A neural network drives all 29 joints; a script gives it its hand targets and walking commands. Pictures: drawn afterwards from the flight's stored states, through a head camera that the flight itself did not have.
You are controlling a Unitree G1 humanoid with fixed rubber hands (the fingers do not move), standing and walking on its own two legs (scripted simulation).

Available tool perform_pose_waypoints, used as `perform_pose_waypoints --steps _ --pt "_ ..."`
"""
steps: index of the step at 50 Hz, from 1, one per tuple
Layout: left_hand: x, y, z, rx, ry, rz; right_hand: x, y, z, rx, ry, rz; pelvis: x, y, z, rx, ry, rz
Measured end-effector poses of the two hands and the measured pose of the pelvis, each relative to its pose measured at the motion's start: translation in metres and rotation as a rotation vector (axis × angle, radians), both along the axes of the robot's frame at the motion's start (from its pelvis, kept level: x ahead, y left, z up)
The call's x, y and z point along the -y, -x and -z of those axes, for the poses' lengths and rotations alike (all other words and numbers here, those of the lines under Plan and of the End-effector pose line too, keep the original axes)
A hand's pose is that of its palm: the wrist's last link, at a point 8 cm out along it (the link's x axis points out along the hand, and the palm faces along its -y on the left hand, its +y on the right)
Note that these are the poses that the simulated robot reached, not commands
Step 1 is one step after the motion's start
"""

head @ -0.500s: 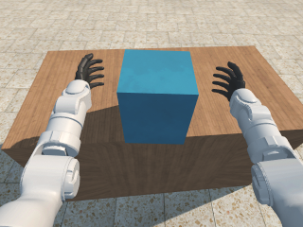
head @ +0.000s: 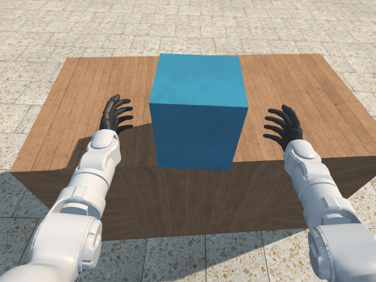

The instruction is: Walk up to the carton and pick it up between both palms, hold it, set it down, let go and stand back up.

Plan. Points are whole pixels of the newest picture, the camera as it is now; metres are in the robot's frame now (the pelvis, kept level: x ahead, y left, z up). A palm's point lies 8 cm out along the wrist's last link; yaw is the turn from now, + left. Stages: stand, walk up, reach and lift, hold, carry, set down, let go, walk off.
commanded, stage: set down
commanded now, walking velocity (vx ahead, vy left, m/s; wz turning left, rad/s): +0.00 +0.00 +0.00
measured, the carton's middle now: (196, 115) +0.54 -0.02 +0.02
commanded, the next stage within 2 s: let go in 1.82 s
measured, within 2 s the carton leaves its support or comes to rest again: neither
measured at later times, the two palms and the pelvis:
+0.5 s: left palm (107, 154) +0.38 +0.19 +0.05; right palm (290, 158) +0.37 -0.22 +0.06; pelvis +0.02 +0.00 +0.00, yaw +0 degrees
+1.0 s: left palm (96, 201) +0.30 +0.21 -0.01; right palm (284, 205) +0.29 -0.21 -0.01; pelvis +0.03 +0.01 +0.00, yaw -1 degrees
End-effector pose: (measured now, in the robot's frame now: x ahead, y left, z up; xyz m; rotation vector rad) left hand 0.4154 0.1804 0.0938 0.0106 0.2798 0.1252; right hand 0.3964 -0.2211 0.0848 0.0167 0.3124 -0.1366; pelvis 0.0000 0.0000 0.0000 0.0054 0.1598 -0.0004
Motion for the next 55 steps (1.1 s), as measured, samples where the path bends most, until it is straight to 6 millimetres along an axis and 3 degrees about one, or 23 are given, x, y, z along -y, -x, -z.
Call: perform_pose_waypoints --steps 9,18,30,39,55 --pt "-0.002 0.005 0.005 0.034 -0.003 0.024 -0.011 0.000 0.009 0.028 0.008 -0.018 0.000 -0.007 0.000 0.012 0.005 -0.012" --pt "-0.006 0.023 0.022 0.013 -0.004 0.031 -0.003 0.012 0.013 0.043 0.020 -0.006 -0.002 -0.016 -0.004 0.069 0.007 -0.013" --pt "-0.010 0.044 0.054 0.017 -0.011 0.021 0.001 0.040 0.046 0.005 0.018 -0.011 -0.005 -0.023 -0.004 0.079 0.008 -0.003" --pt "-0.019 0.077 0.081 -0.009 -0.021 0.011 -0.008 0.073 0.079 -0.011 0.000 -0.005 -0.010 -0.027 -0.003 0.100 0.009 0.003" --pt "-0.035 0.135 0.118 -0.082 -0.033 -0.016 -0.009 0.125 0.110 -0.086 0.034 -0.005 -0.013 -0.023 -0.001 0.143 0.011 0.008"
